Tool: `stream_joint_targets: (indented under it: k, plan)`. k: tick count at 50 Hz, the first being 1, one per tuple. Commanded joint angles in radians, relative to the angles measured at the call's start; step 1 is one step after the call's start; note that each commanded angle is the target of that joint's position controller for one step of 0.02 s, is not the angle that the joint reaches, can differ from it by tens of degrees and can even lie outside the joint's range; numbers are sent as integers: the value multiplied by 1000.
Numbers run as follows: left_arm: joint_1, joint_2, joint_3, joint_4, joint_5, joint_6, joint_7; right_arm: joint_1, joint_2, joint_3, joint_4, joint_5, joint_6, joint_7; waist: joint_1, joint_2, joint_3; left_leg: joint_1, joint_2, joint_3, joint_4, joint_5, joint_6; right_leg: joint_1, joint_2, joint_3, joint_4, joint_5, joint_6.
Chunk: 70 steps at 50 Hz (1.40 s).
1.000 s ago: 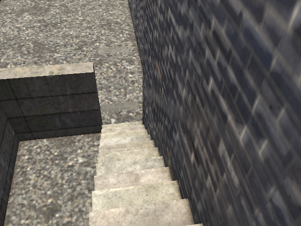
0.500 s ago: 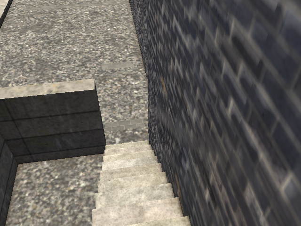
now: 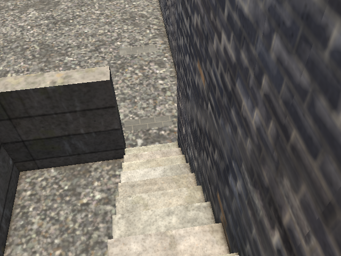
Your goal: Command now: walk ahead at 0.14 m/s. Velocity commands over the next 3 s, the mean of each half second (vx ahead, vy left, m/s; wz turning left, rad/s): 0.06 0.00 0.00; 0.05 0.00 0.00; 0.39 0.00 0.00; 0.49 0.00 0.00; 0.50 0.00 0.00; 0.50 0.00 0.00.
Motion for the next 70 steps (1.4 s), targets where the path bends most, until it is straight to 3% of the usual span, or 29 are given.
stream_joint_targets:
  k: [1, 3, 4, 6, 9, 10, 11, 12, 13, 16, 17, 18, 20, 21, 22, 24, 26, 30, 33, 36, 39, 44, 49, 55, 59, 63, 66, 67, 70]
  plan:
    - [52, 120, 14, -6, 50, 13, -6, -27, -144, 0, -56, 33, -42, -43, -8, 70, 28, 0, 241, -307, -49, 329, 136, -8, -27, 49, -191, 170, 39]
    - [-97, 93, 2, -43, 53, 12, 25, 158, -94, 6, -16, 25, -20, -48, -121, 97, 51, 275, 277, -460, 60, 310, 148, -218, -45, 71, -398, 109, 46]
    - [-94, 61, -33, -27, 60, 19, 19, 60, -31, 19, -103, 46, -4, -61, -117, -21, 75, 124, 232, -361, 43, 89, 89, 12, -90, 28, -885, 388, 31]
    - [-74, 17, -50, -31, 41, 37, 8, 47, -113, 13, -83, -32, 21, 7, -51, 107, 121, -455, 212, -325, -37, -233, 109, 653, 16, -101, -702, 447, 21]
    - [-14, 128, -26, -43, -13, 21, 10, -18, -198, -16, -142, 28, 34, 5, -37, -16, 149, -200, 198, -371, 113, -110, 71, 739, 9, -89, -1214, 356, -3]
    - [172, 164, 4, -15, -3, 10, 26, -28, -219, -21, -132, 25, 59, 27, 58, -28, 80, -155, 189, -406, 299, -78, 43, 944, -18, -98, -1340, 392, -54]
    - [301, 234, 30, 12, 20, -4, 45, 150, -172, -25, -57, -17, 77, 97, 68, -166, -75, -197, 82, -292, 644, -15, -53, 1173, -77, -50, -1201, 462, -165]
    - [377, 228, 29, 3, -3, -23, 8, 251, -40, -4, -55, 16, 66, 120, 42, -282, -355, -531, -33, -221, 1157, -345, -134, 1565, -185, 20, -696, 750, -289]
    - [372, 206, 21, 42, -15, -28, -20, 101, -107, -17, -160, 60, 53, 124, 70, -156, -423, -589, -12, -242, 1246, -422, -188, 1531, -268, 188, -772, 625, -281]
    - [16, 167, -39, -49, -113, -63, -61, -195, -15, 55, -373, 77, 39, 96, -27, 9, -104, -647, 141, -203, 986, -420, -307, 977, -305, 324, -1041, -83, -189]
    - [-2, 164, -47, -51, -122, -77, -46, -104, 9, 69, -350, 98, 46, 82, -48, 13, -40, -474, 159, -178, 808, -257, -328, 739, -259, 214, -1078, -230, -185]
    - [44, 112, -57, -13, -88, -86, -16, 0, -9, 58, -295, 105, 52, 74, -41, 12, 63, -383, 192, -224, 694, 25, -317, 526, -224, 203, -1093, -396, -204]
    - [36, 111, -57, -6, -114, -105, 11, 114, -76, 19, -228, 53, 67, 96, -66, 71, 87, -262, 200, -226, 313, 348, -294, 381, -111, 153, -1074, -644, -149]
    - [-81, 122, -61, -64, -116, -112, 23, 76, -27, 24, -241, 55, 68, 126, -74, 10, 139, -274, 151, -159, 255, 360, -268, 376, -32, -18, -1063, -628, -87]
    - [-54, 115, -66, -47, -110, -122, 31, -52, -77, 9, -288, 52, 64, 138, -26, 3, 131, -320, 139, -136, 212, 318, -253, 475, -17, -30, -1025, -539, -51]
    - [277, 80, -75, 50, -93, -123, 11, -318, -95, 1, -400, 47, 43, 119, 96, -88, 19, -556, 142, -141, 385, 62, -231, 970, -105, 85, -922, 165, -43]
    - [286, 99, -49, 39, -85, -124, 36, -384, -89, -20, -402, 75, 38, 97, 123, -10, -33, -639, 157, -204, 205, 89, -275, 1185, -116, 116, -805, 326, -75]
    - [188, 165, -29, 18, -137, -99, 6, -309, -57, -30, -346, 74, 54, 90, 13, -63, -18, -184, 140, -108, 95, 169, -312, 788, -106, 105, -905, 459, -81]
    - [90, 174, -35, 35, -101, -96, -15, -116, -43, -36, -245, 34, 50, 110, -71, -125, -47, 146, 128, -136, 288, 405, -275, 433, -147, 91, -894, 263, -82]
    - [40, 192, -42, 40, -144, -73, -26, -298, -78, -38, -306, 97, 42, 94, -51, -39, -16, 101, 176, -176, -266, 458, -282, 638, -128, 182, -892, 234, 14]
    - [154, 227, -17, 80, -106, -54, -3, -426, -149, -52, -318, 83, 45, 67, 59, -14, -106, 169, 149, -175, -250, 467, -227, 722, -114, 166, -916, 97, 22]
    - [37, 178, -24, 92, -87, -18, -11, -351, -123, -57, -234, 64, 48, 70, 27, -5, -4, 194, 119, -150, -331, 299, -192, 577, -75, 88, -1042, -580, -1]
    - [-15, 211, -2, 69, -76, -12, 23, -301, -71, -58, -214, 90, 19, 18, 42, -78, -16, 153, 107, -109, -292, 266, -144, 641, -117, 149, -1095, -700, -101]
    - [-23, 197, 12, 39, -47, -2, 55, -292, -191, -102, -207, 71, -8, -2, 60, 21, -21, 139, 108, -149, -300, 385, -4, 631, -54, 4, -916, -618, -115]
    - [-93, 146, 9, -18, -42, -32, 60, -153, -291, -145, -188, 44, -32, -1, -53, 186, 29, 281, 238, -459, -408, 387, 190, 360, 91, -139, -506, -613, -10]
    - [-59, 55, -3, 0, 12, -67, 79, -5, -233, -120, -145, 37, -40, -1, -73, 147, 48, 478, 356, -728, -297, 317, 286, -102, 47, 107, -147, -542, -2]
    - [-41, 54, 0, 33, 13, -45, 73, 38, -110, -73, -111, 3, -19, 6, -60, 98, 79, 391, 319, -656, -265, 203, 277, -252, 62, 132, -44, -335, -18]
    - [-40, 36, -22, 27, 34, -27, 55, 16, -71, -47, -75, -39, -2, 3, -20, 62, 95, 279, 286, -554, -217, 202, 230, -203, 26, 120, -36, -198, -46]
    - [-48, 75, -25, -6, 52, 13, 15, -35, -60, -17, -53, -31, -6, -9, 1, 108, 68, 55, 234, -443, -171, 94, 181, -88, -28, 77, -202, 54, -40]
